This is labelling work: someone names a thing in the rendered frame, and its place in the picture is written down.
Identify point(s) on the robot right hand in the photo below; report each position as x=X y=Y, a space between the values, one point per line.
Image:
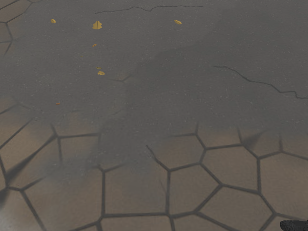
x=294 y=225

